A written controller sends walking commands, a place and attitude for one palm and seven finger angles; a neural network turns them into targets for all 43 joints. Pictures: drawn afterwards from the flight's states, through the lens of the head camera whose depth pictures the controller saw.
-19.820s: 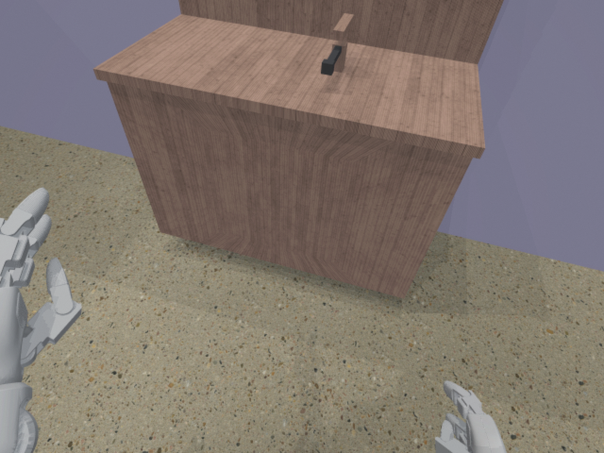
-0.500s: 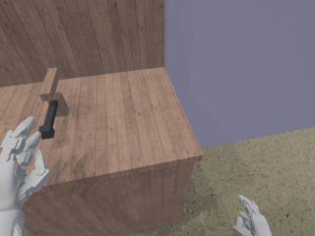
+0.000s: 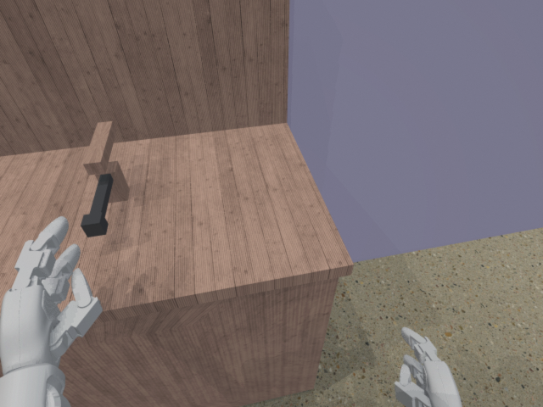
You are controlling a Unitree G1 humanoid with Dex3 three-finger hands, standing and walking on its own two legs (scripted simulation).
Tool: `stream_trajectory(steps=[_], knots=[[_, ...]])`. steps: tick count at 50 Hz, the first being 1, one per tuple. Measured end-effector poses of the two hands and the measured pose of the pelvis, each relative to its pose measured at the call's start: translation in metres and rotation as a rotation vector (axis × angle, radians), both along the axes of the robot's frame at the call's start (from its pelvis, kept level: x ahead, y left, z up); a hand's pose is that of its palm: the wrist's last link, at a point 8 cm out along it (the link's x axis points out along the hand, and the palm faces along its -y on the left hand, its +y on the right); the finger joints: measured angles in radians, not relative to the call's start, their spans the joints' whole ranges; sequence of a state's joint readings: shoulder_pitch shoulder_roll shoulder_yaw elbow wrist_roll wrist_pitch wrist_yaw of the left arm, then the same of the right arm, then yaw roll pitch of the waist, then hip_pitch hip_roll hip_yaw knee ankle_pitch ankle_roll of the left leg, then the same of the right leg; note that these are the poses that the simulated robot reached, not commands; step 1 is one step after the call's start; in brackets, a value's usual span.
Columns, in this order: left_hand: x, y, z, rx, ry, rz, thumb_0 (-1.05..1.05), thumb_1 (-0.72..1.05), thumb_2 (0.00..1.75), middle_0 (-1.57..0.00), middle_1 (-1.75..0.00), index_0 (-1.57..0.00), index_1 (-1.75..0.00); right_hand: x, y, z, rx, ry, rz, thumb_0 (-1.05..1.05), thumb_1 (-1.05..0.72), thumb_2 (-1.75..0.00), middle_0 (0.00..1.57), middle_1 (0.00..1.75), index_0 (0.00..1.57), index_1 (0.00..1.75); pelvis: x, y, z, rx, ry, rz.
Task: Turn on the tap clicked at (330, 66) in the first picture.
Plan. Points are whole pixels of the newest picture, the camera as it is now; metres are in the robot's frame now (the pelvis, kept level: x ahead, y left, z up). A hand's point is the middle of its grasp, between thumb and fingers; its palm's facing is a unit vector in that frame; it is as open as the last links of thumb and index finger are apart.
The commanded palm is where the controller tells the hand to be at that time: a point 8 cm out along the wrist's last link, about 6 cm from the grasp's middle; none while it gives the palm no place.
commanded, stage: turn the palm inward beside the body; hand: left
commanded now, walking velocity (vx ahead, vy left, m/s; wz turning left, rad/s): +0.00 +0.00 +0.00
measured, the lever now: (94, 224) +0.34 +0.34 +0.09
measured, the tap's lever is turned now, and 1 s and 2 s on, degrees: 0 0 0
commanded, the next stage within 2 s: reach beside the lever's end, fingers flat in 0.58 s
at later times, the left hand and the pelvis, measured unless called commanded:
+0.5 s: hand (117, 297) +0.19 +0.21 +0.14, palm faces +0.48 -0.87 -0.13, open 7.4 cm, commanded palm +0.14 +0.25 +0.15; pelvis +0.01 -0.02 +0.00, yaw +0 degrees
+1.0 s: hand (107, 291) +0.20 +0.23 +0.14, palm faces +0.53 -0.84 -0.14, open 7.4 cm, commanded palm +0.16 +0.28 +0.14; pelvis +0.01 -0.03 +0.00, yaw +0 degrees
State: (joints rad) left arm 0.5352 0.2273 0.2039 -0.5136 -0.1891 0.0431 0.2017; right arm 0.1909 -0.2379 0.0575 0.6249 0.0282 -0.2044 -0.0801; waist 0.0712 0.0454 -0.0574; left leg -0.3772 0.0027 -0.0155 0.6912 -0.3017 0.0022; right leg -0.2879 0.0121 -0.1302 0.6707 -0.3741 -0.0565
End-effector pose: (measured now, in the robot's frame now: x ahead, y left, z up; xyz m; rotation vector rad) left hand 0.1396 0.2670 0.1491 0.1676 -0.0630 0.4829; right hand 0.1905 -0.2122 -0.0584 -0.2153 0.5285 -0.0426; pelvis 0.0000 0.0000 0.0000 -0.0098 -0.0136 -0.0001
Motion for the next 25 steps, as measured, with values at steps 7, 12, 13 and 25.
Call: stream_trajectory(steps=[7,12,13,25], knots=[[0.003,-0.005,-0.002,-0.025,0.027,0.01,0.02,0.9,0.9,-0.21,-0.3,-0.2,-0.3,0.004,-0.002,-0.002,0.007,0.009,-0.004,0.01,-0.91,-0.9,0.21,0.29,0.2,0.3,0.004,-0.003,0.001,0.004,-0.001,0.002],[0.007,-0.007,0.001,-0.03,0.023,0.028,0.02,0.9,0.9,-0.21,-0.3,-0.2,-0.3,0.007,-0.004,-0.003,0.014,0.016,-0.004,0.01,-0.91,-0.9,0.21,0.29,0.2,0.3,0.007,-0.006,0.002,0.007,-0.002,0.002],[0.007,-0.008,0.002,-0.03,0.022,0.028,0.02,0.9,0.9,-0.21,-0.3,-0.2,-0.3,0.007,-0.005,-0.003,0.015,0.016,-0.003,0.01,-0.91,-0.9,0.21,0.29,0.2,0.3,0.007,-0.007,0.002,0.008,-0.001,0.003],[0.01,-0.022,0.001,-0.035,0.037,0.02,0.02,0.9,0.9,-0.21,-0.3,-0.2,-0.3,0.008,-0.02,-0.004,0.018,0.02,-0.018,0.01,-0.91,-0.9,0.21,0.29,0.2,0.3,0.011,-0.018,0.003,0.015,-0.005,0.0]])
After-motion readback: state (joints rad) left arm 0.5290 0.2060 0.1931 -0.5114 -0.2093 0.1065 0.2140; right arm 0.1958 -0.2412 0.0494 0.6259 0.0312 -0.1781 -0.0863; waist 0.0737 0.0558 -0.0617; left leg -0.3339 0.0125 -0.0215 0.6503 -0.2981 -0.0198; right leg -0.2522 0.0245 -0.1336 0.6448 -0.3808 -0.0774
